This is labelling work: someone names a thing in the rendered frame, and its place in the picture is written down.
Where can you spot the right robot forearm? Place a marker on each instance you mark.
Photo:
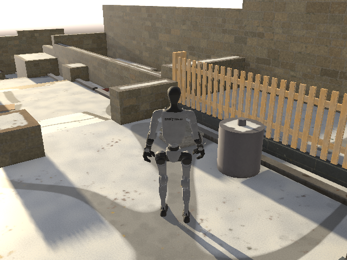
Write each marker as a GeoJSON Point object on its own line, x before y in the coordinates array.
{"type": "Point", "coordinates": [199, 143]}

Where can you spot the left robot upper arm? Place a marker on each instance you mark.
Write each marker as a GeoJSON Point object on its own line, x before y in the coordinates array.
{"type": "Point", "coordinates": [154, 123]}

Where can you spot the left robot forearm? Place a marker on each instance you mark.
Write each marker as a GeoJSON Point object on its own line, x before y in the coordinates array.
{"type": "Point", "coordinates": [148, 144]}

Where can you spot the robot torso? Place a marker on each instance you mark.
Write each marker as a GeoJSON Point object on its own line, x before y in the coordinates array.
{"type": "Point", "coordinates": [173, 131]}

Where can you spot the right robot upper arm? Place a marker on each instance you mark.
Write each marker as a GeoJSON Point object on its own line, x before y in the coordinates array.
{"type": "Point", "coordinates": [193, 124]}

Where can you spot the right robot foot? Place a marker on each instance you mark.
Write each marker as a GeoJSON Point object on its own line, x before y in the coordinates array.
{"type": "Point", "coordinates": [186, 218]}

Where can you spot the left robot hand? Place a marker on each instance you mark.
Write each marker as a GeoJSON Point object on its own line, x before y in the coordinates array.
{"type": "Point", "coordinates": [149, 154]}

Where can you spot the right robot hand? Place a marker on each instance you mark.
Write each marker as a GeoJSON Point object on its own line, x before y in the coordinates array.
{"type": "Point", "coordinates": [197, 152]}

